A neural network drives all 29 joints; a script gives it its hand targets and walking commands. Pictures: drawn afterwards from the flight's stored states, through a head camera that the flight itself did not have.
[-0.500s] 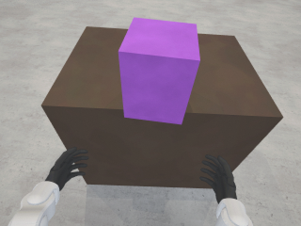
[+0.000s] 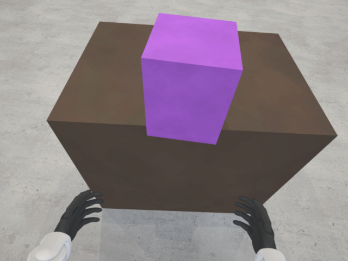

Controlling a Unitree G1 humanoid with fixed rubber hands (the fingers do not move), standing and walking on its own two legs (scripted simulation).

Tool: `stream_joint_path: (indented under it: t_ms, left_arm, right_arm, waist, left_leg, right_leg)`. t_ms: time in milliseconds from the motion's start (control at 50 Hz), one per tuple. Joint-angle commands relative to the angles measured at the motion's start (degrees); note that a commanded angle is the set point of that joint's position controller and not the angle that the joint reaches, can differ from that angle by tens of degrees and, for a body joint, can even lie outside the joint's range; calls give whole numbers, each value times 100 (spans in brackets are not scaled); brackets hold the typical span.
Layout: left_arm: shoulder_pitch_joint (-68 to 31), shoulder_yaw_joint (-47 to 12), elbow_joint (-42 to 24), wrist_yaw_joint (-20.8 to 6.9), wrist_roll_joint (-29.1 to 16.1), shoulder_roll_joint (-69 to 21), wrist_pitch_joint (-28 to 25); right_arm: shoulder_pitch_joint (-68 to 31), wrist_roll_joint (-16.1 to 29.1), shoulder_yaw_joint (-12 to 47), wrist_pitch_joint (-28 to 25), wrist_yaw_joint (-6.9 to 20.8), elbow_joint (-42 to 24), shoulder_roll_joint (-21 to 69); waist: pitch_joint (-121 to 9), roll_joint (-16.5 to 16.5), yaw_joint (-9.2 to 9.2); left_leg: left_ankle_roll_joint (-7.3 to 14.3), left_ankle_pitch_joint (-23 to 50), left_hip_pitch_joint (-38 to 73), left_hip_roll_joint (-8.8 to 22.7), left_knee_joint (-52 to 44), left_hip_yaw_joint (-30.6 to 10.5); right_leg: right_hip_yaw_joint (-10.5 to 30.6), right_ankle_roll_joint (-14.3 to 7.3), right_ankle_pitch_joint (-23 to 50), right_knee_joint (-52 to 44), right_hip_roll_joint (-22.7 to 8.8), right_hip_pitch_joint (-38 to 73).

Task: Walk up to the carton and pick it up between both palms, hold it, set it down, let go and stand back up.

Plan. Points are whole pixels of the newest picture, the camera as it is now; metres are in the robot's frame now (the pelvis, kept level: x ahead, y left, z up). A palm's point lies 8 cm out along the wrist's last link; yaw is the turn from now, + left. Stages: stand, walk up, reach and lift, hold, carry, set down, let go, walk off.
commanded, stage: set down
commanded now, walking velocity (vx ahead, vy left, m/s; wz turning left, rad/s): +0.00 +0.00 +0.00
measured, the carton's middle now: (188, 82) +0.54 +0.01 +0.11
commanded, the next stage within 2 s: let go in 1.20 s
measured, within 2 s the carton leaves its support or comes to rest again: neither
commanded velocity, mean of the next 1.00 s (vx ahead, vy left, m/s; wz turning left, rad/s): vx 0.00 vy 0.00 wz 0.00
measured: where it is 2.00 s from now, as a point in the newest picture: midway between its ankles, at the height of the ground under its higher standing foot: outside the picture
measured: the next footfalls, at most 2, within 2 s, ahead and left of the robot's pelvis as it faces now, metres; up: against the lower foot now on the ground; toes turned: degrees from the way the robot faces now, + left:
none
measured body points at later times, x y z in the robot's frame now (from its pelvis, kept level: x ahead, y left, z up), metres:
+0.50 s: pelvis -0.01 -0.01 +0.00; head +0.00 +0.01 +0.45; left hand +0.16 +0.24 -0.05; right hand +0.18 -0.17 -0.04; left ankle -0.05 +0.11 -0.75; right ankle +0.03 -0.09 -0.75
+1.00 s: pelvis +0.00 +0.00 +0.00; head +0.02 +0.02 +0.45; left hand +0.16 +0.25 -0.08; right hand +0.18 -0.17 -0.07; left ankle -0.05 +0.11 -0.75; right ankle +0.03 -0.09 -0.75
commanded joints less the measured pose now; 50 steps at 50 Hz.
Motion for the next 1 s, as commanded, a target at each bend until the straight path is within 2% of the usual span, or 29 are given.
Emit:
stream_joint_path:
  t_ms: [0, 40, 60, 80, 100, 120, 160, 180, 220, 240, 280, 320, 340, 360, 420, 460, 480, 500, 560, 580, 620, 680, 760, 780, 820, 880, 900, 940, 980]
  left_arm:
    - [55, 221, -188, 55, 522, 394, -237]
    - [-39, 159, -193, 194, 605, 299, -228]
    - [-186, 167, -512, 233, 520, 343, -316]
    - [-183, 114, 94, 168, 505, 297, -254]
    - [-245, 124, -365, 267, 463, 401, -381]
    - [-199, 73, 167, 259, 558, 293, -290]
    - [-365, 69, 404, 303, 742, 259, -191]
    - [-398, 103, 254, 215, 560, 383, -264]
    - [-408, 94, 561, 260, 629, 274, -281]
    - [-502, 103, 175, 327, 575, 363, -329]
    - [-627, -9, 498, 364, 562, 303, -318]
    - [-646, -40, 913, 419, 891, 95, -257]
    - [-826, 69, 871, 319, 745, 324, -292]
    - [-560, 151, 616, 324, 693, 429, -414]
    - [-767, 93, 901, 352, 678, 378, -401]
    - [-829, 2, 1165, 387, 833, 192, -287]
    - [-1014, 95, 947, 216, 624, 601, -433]
    - [-880, 48, 1429, 345, 891, 151, -334]
    - [-939, 101, 1143, 302, 753, 405, -438]
    - [-932, 52, 1419, 374, 863, 167, -410]
    - [-873, 84, 1540, 349, 859, 273, -469]
    - [-863, 15, 1717, 423, 997, -10, -471]
    - [-947, -37, 1952, 461, 958, 88, -626]
    - [-749, 16, 1750, 457, 924, 149, -739]
    - [-763, 31, 1731, 400, 762, 333, -854]
    - [-800, -13, 2192, 430, 890, 160, -909]
    - [-705, -51, 2539, 462, 1062, -49, -813]
    - [-705, 61, 2285, 417, 990, 129, -914]
    - [-549, -2, 2124, 498, 1063, -65, -937]
  right_arm:
    - [-72, -313, -598, -356, 51, 181, -1012]
    - [-176, -337, -784, -413, 158, 611, -1018]
    - [-282, -295, -785, -521, 186, 409, -994]
    - [-310, -408, -763, -507, 183, 752, -975]
    - [-420, -402, -815, -605, 221, 518, -1018]
    - [-409, -401, -776, -502, 247, 1004, -996]
    - [-485, -503, -882, -519, 297, 1388, -1137]
    - [-515, -492, -776, -569, 217, 997, -987]
    - [-652, -499, -784, -583, 249, 1280, -928]
    - [-652, -360, -733, -598, 276, 1037, -949]
    - [-766, -584, -922, -598, 340, 1522, -1012]
    - [-927, -576, -873, -579, 471, 2165, -1274]
    - [-974, -596, -836, -655, 366, 1650, -1004]
    - [-641, -567, -805, -742, 300, 1371, -954]
    - [-1026, -614, -772, -753, 354, 1785, -1024]
    - [-1160, -801, -972, -714, 440, 2391, -1305]
    - [-1034, -646, -747, -784, 244, 1503, -846]
    - [-1083, -733, -879, -729, 387, 2486, -1143]
    - [-1118, -626, -722, -885, 296, 1873, -896]
    - [-1178, -583, -783, -797, 433, 2569, -1056]
    - [-1119, -770, -843, -912, 412, 2434, -1079]
    - [-1286, -778, -853, -965, 520, 2973, -1291]
    - [-1320, -900, -996, -1209, 568, 3410, -1341]
    - [-1205, -880, -1004, -1260, 558, 3062, -1233]
    - [-1105, -894, -922, -1477, 458, 3033, -1029]
    - [-1177, -941, -970, -1548, 548, 3574, -1231]
    - [-1346, -948, -1015, -1550, 625, 3935, -1571]
    - [-1290, -878, -950, -1632, 507, 3517, -1243]
    - [-1216, -833, -1003, -1734, 629, 3887, -1416]
  waist:
    - [-577, 906, -115]
    - [-495, 1268, -116]
    - [-822, 1150, -16]
    - [-528, 859, -125]
    - [-748, 968, -23]
    - [-481, 1121, -96]
    - [-316, 1083, -172]
    - [-391, 749, -138]
    - [-435, 872, -90]
    - [-595, 859, 2]
    - [-324, 853, -165]
    - [-85, 1357, -76]
    - [-366, 869, -142]
    - [-494, 877, -54]
    - [-352, 743, -81]
    - [-155, 974, -101]
    - [-335, 669, -247]
    - [-156, 952, -193]
    - [-480, 782, -50]
    - [-201, 1117, -46]
    - [-414, 685, -132]
    - [-334, 1095, -137]
    - [-498, 974, -135]
    - [-526, 1006, -122]
    - [-940, 610, -212]
    - [-798, 834, -322]
    - [-627, 1038, -197]
    - [-760, 839, -215]
    - [-819, 1095, -160]
  left_leg:
    - [-449, 2299, -560, 28, -173, -277]
    - [-565, 2223, -594, 75, -204, -309]
    - [-488, 2175, -573, 125, -123, -357]
    - [-398, 1904, -799, 53, -144, -279]
    - [-426, 1865, -812, 114, -193, -303]
    - [-455, 1679, -910, 89, -229, -212]
    - [-457, 1500, -865, 108, -262, -263]
    - [-319, 1325, -981, 71, -250, -223]
    - [-380, 1372, -1092, 122, -283, -243]
    - [-368, 1324, -1089, 84, -296, -160]
    - [-364, 1073, -1108, 171, -337, -301]
    - [-364, 775, -1309, 253, -502, -323]
    - [-227, 527, -1553, 230, -433, -271]
    - [-187, 565, -1661, 216, -402, -247]
    - [-198, 493, -1727, 203, -458, -147]
    - [-310, 457, -1705, 320, -554, -272]
    - [-35, 46, -2025, 265, -525, -152]
    - [-209, 234, -1875, 306, -603, -292]
    - [-126, 396, -2026, 226, -538, -154]
    - [-171, 380, -2079, 308, -608, -209]
    - [-195, 509, -1794, 237, -425, -263]
    - [-387, 970, -1416, 212, -342, -242]
    - [-385, 906, -1409, 269, -367, -344]
    - [-316, 1124, -1459, 309, -426, -337]
    - [-362, 1513, -1021, 138, -89, -260]
    - [-421, 1550, -817, 102, -44, -249]
    - [-479, 1524, -851, 124, -114, -296]
    - [-454, 1683, -820, 105, 7, -246]
    - [-482, 1846, -683, 158, -48, -313]
  right_leg:
    - [201, 6, 1029, -346, -342, 1061]
    - [153, -61, 758, -305, -296, 864]
    - [177, -41, 740, -271, -283, 889]
    - [222, 14, 766, -307, -350, 944]
    - [140, -30, 715, -208, -318, 1041]
    - [292, 10, 454, -333, -412, 871]
    - [138, -20, 357, -262, -373, 807]
    - [216, 45, 480, -306, -463, 1071]
    - [259, 44, 398, -256, -472, 1011]
    - [254, 78, 356, -247, -484, 1071]
    - [235, 36, 178, -219, -464, 842]
    - [102, 0, -27, -101, -324, 933]
    - [226, 112, 29, -142, -456, 1223]
    - [281, 118, 235, -35, -523, 1519]
    - [357, 175, -16, -141, -594, 1369]
    - [211, 114, -73, -15, -462, 1330]
    - [293, 297, 144, -29, -558, 1823]
    - [144, 163, -49, 54, -399, 1582]
    - [263, 281, 406, 58, -537, 1955]
    - [255, 163, 49, 70, -417, 1620]
    - [227, 209, 173, 45, -510, 1570]
    - [216, 57, 45, -41, -512, 1155]
    - [61, 82, 190, 116, -361, 1193]
    - [14, 135, 617, 209, -298, 1479]
    - [148, 151, 739, 2, -499, 1266]
    - [120, 155, 599, -20, -480, 968]
    - [45, 18, 487, 31, -395, 970]
    - [110, 103, 753, 7, -477, 1081]
    - [-13, 0, 692, 69, -356, 925]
